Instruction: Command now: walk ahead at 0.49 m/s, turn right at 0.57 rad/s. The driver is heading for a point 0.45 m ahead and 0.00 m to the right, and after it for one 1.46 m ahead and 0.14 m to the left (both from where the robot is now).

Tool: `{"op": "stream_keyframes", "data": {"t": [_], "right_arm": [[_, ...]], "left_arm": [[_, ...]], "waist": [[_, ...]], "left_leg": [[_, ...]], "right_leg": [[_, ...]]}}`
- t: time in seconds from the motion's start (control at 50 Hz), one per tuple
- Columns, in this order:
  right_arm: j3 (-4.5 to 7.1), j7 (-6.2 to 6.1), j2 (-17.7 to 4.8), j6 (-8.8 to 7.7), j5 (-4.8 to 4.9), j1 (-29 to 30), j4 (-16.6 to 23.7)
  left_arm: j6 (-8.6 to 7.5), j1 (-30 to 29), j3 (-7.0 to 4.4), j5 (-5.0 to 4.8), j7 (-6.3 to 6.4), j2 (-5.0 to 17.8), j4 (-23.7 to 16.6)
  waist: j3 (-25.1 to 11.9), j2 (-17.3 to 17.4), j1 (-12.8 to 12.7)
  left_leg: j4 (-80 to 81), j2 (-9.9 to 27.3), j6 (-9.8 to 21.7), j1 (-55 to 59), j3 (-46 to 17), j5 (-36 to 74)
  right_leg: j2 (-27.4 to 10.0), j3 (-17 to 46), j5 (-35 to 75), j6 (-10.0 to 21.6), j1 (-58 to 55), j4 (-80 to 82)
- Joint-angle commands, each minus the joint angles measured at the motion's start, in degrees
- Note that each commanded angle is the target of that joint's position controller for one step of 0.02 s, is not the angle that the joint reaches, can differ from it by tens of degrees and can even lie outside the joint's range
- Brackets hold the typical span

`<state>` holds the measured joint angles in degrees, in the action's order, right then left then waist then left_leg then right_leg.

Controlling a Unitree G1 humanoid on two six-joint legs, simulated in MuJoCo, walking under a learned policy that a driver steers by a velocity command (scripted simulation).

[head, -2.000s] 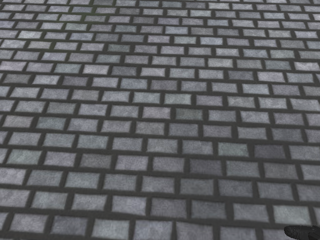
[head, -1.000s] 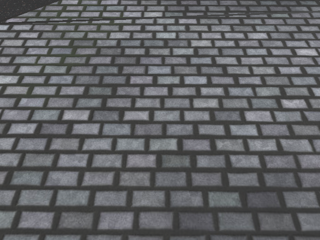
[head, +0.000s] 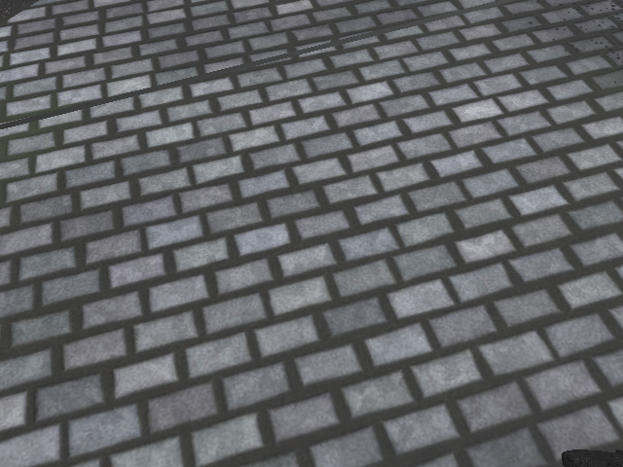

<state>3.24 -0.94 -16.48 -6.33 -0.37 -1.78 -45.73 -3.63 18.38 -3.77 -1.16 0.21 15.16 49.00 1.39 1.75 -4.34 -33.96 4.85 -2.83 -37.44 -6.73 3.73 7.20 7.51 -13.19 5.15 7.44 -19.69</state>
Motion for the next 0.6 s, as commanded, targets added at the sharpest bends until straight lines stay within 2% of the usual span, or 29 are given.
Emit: {"op": "stream_keyframes", "data": {"t": [0.02, 0.06, 0.08, 0.1, 0.12, 0.14, 0.16, 0.18, 0.2, 0.22, 0.24, 0.26, 0.3, 0.36, 0.4, 0.44, 0.48, 0.52, 0.56, 0.58, 0.6], "right_arm": [[0.45, 0.91, -4.0, -1.18, 0.72, 5.9, 5.4], [0.80, 1.54, -5.5, -1.83, 0.91, 5.9, 6.0], [1.00, 1.71, -6.3, -2.16, 1.03, 4.1, 5.7], [1.28, 1.73, -6.8, -2.50, 0.88, 0.4, 4.7], [2.12, 1.47, -8.6, -2.87, 0.11, -6.1, 3.2], [2.85, 1.14, -11.7, -2.91, -0.69, -15.5, 2.1], [4.29, 1.53, -15.6, -1.81, -0.61, -21.8, -1.3], [2.96, 2.03, -9.8, -1.60, 0.83, -20.7, -0.4], [2.06, 1.95, -6.3, -1.39, 1.00, -17.4, 0.4], [1.65, 1.96, -5.9, -1.07, 0.39, -14.0, 1.2], [1.36, 1.97, -5.1, -0.84, 0.03, -12.4, 1.0], [1.02, 1.92, -4.6, -0.89, -0.53, -11.8, 0.8], [0.76, 2.10, -3.6, -0.93, 0.03, -12.4, -0.1], [1.50, 1.70, -6.6, -0.75, 0.78, -14.2, -1.4], [1.53, 1.30, -7.2, -0.08, 0.66, -14.0, -1.9], [1.45, 1.02, -7.7, 0.55, 0.85, -15.7, -2.9], [1.23, 0.91, -7.7, 1.12, 1.12, -18.0, -4.2], [1.15, 0.74, -8.0, 1.61, 1.45, -17.8, -4.9], [1.28, 0.46, -8.6, 2.00, 1.68, -15.6, -4.8], [0.97, 0.45, -7.8, 1.95, 1.32, -16.4, -4.8], [-0.05, 0.52, -5.2, 1.51, -0.32, -18.8, -3.7]], "left_arm": [[-0.09, 1.4, -2.15, -0.55, 0.73, 8.8, -2.7], [0.37, 1.9, -2.25, -0.30, 1.03, 8.9, -2.9], [0.56, 1.8, -2.32, 0.03, 1.18, 9.0, -3.0], [0.71, 1.6, -2.12, 0.23, 1.22, 8.4, -3.1], [0.58, 2.0, -1.33, 0.55, 1.00, 6.2, -3.4], [0.33, 2.7, -0.13, 1.45, 0.65, 3.4, -4.2], [-0.40, 11.6, 0.69, -0.60, 0.27, 0.5, -4.4], [-0.66, 10.7, -0.05, -1.33, 0.54, 6.2, -3.4], [-0.72, 3.8, -0.84, -1.20, 0.57, 9.3, -4.4], [-0.78, -0.3, -0.75, -0.52, 0.78, 8.6, -5.4], [-1.09, -2.8, -0.81, 0.43, 0.71, 7.7, -6.3], [-1.14, -2.7, -0.83, 0.49, 0.39, 6.8, -6.7], [-0.87, -2.0, -0.46, 0.35, 0.00, 4.7, -6.7], [-0.78, -6.9, 0.46, 0.96, -0.20, 2.8, -8.8], [-0.96, -9.9, 0.99, 1.17, -0.38, 1.9, -9.6], [-1.26, -12.4, 1.17, 1.06, -0.71, 1.7, -10.0], [-1.28, -14.7, 0.99, 0.90, -1.07, 2.3, -10.7], [-1.29, -15.6, 0.59, 1.05, -1.45, 3.5, -11.3], [-1.36, -10.9, -0.34, 1.77, -1.41, 5.6, -9.8], [-1.38, -6.7, -1.15, 2.24, -1.02, 7.7, -8.3], [-1.26, -1.8, -1.98, 3.25, -0.45, 12.0, -7.8]], "waist": [[-0.5, -5.8, -0.2], [-1.1, -6.6, 0.6], [-1.6, -7.8, 1.6], [-2.8, -8.7, 3.5], [-7.3, -8.0, 6.3], [-15.7, -2.6, 9.9], [-21.5, 18.1, 6.6], [-17.4, 12.2, 8.1], [-9.7, 6.0, 9.3], [-5.5, 1.3, 8.4], [-2.2, 0.0, 7.5], [-2.0, 2.3, 5.8], [-2.2, 3.8, 4.9], [-1.0, 2.7, 5.6], [-0.4, 2.4, 5.8], [-1.4, 3.2, 6.8], [-2.3, 3.9, 7.4], [-2.7, 4.6, 6.5], [-4.9, 3.9, 2.9], [-7.3, 2.0, 1.4], [-14.0, -5.0, 1.2]], "left_leg": [[5.2, -3.5, 0.0, 8.1, 1.9, 1.8], [7.5, -4.0, 0.9, 9.5, 1.2, -3.1], [7.8, -4.0, 1.8, 11.2, 1.7, -5.6], [9.5, -4.2, 3.2, 16.0, 2.9, -6.3], [10.0, -2.7, 5.7, 26.1, 2.5, -6.5], [8.2, 6.5, 9.7, 41.2, -6.6, -8.9], [13.4, 17.4, 19.2, 59.1, -32.9, -22.0], [16.8, 17.8, 17.8, 57.8, -37.9, -33.4], [17.5, 15.3, 15.4, 50.9, -29.4, -31.7], [18.4, 13.0, 14.4, 43.9, -22.7, -23.9], [19.8, 11.2, 14.6, 38.6, -18.4, -16.9], [20.7, 9.9, 14.6, 35.5, -15.2, -12.0], [22.6, 7.8, 14.9, 33.4, -10.3, -6.7], [25.4, 8.3, 16.1, 31.9, -6.4, -1.3], [24.7, 6.3, 14.8, 29.9, -1.1, 10.1], [23.1, 4.3, 13.0, 28.7, 3.2, 17.1], [21.1, 4.7, 12.1, 30.4, 3.7, 17.7], [18.2, 5.9, 10.9, 32.6, 2.7, 16.8], [12.0, 5.1, 8.9, 33.2, 2.8, 17.1], [5.9, 2.6, 7.2, 31.6, 3.9, 16.2], [-6.1, -1.1, 4.5, 23.2, 6.2, 1.0]], "right_leg": [[-13.2, 12.1, 3.8, 7.0, 4.7, 3.8], [-14.7, 15.6, 5.2, 6.6, 0.6, -0.2], [-15.5, 16.4, 7.6, 6.2, -0.8, -2.1], [-15.0, 16.1, 11.0, 5.4, -1.3, -4.8], [-12.1, 13.8, 15.6, 3.8, 0.0, -12.1], [-8.5, 8.9, 9.0, 1.8, 6.8, -27.6], [-0.1, 1.8, -16.4, -2.4, 27.8, -45.3], [-4.1, 4.4, -19.0, -2.4, 35.2, -52.4], [-5.9, 4.1, -13.7, -2.4, 37.4, -54.0], [-7.8, 1.9, -9.7, -2.6, 36.0, -52.8], [-9.3, 1.3, -7.0, -2.7, 35.4, -49.6], [-11.1, 0.6, -5.5, -2.7, 32.8, -47.3], [-12.2, -1.8, -5.1, -3.2, 30.8, -42.8], [-13.4, -4.0, -0.5, -4.7, 32.2, -33.4], [-12.4, -5.7, 5.6, -5.3, 28.7, -25.1], [-10.0, -7.8, 13.0, -5.4, 23.0, -18.2], [-8.5, -7.6, 17.1, -5.0, 20.0, -14.3], [-8.1, -6.3, 16.4, -3.5, 18.1, -11.2], [-7.1, -6.6, 18.2, -1.6, 10.6, -6.7], [-7.7, -6.6, 25.1, -0.2, 3.2, -4.5], [-17.0, 1.5, 49.3, 3.6, -11.0, -9.6]]}}
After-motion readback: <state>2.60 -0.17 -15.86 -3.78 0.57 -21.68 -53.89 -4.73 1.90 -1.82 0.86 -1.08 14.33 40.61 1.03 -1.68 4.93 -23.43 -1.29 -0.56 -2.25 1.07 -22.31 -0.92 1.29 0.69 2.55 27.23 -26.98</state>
